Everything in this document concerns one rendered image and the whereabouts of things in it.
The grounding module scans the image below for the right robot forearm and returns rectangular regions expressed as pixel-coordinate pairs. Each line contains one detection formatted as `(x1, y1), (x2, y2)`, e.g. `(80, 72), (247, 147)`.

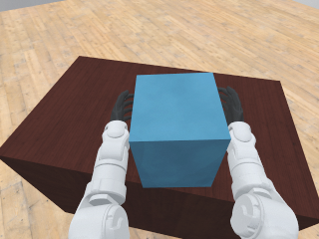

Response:
(227, 121), (299, 235)

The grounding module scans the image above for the robot left upper arm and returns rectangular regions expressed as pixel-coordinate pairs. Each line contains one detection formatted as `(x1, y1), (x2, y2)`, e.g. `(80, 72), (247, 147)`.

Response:
(69, 203), (131, 239)

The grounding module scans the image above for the carton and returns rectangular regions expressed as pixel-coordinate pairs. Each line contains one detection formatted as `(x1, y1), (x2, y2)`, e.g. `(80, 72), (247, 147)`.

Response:
(129, 72), (231, 188)

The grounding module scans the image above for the pedestal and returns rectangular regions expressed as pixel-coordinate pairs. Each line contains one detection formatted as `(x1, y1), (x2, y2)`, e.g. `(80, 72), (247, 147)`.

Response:
(0, 56), (319, 239)

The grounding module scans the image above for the right robot hand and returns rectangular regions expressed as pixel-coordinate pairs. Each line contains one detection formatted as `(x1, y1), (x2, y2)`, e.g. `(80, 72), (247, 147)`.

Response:
(217, 86), (244, 126)

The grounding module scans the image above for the robot right upper arm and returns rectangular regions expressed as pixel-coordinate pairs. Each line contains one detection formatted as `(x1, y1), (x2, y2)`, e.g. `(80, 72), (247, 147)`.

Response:
(230, 193), (299, 239)

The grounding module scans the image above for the left robot hand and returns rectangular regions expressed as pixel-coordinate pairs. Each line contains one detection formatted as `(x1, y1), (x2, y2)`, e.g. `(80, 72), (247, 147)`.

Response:
(110, 90), (135, 122)

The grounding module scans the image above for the left robot forearm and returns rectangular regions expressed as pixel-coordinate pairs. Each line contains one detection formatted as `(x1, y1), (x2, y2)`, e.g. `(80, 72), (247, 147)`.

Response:
(68, 120), (130, 239)

